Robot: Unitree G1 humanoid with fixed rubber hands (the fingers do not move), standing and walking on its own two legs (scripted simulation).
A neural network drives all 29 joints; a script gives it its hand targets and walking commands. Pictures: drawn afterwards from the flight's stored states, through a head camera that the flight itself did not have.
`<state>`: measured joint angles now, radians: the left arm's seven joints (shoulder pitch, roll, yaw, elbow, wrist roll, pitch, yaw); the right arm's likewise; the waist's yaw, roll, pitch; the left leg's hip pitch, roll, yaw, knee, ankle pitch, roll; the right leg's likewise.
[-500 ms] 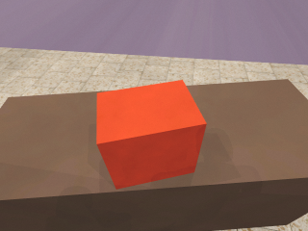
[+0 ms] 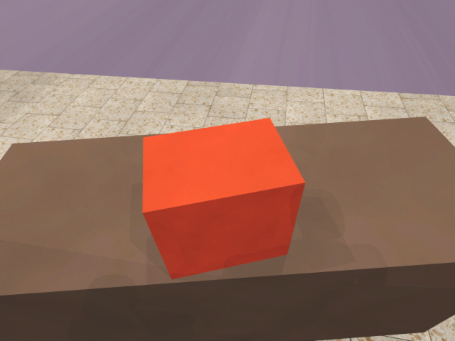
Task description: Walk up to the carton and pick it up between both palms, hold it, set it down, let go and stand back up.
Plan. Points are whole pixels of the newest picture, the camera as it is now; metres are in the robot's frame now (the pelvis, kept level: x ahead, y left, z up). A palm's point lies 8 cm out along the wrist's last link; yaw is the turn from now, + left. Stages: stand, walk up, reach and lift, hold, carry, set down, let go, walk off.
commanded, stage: stand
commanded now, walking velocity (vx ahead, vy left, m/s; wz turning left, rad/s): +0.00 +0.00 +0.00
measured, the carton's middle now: (220, 199) +0.43 +0.03 -0.01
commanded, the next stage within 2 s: none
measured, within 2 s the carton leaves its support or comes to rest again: neither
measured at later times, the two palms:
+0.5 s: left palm out of the picture +0.07 +0.26 -0.12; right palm out of the picture +0.07 -0.26 -0.12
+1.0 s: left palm out of the picture +0.07 +0.26 -0.12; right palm out of the picture +0.06 -0.26 -0.12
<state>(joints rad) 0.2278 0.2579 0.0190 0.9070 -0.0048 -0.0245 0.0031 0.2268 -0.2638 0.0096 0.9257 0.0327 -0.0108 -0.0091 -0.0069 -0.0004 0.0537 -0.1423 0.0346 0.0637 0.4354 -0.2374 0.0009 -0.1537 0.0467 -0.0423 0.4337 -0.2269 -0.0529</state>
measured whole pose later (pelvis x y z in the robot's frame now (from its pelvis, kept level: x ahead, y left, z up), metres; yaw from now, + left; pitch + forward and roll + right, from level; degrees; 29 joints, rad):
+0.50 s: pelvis +0.00 +0.00 +0.00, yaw +0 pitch -3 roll +0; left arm 0.23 0.26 0.02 0.91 0.00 -0.02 0.00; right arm 0.23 -0.26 0.01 0.93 0.03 -0.01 -0.01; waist -0.01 0.00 0.05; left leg -0.14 0.03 0.06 0.43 -0.24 0.00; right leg -0.15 0.05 -0.04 0.43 -0.23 -0.05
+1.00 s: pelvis +0.00 +0.00 +0.00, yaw +0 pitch -3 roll +0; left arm 0.23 0.26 0.02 0.92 0.00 -0.03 0.00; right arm 0.23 -0.26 0.01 0.94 0.03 -0.01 -0.01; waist -0.01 0.00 0.05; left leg -0.14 0.03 0.06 0.43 -0.24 0.00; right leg -0.15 0.05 -0.04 0.43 -0.23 -0.05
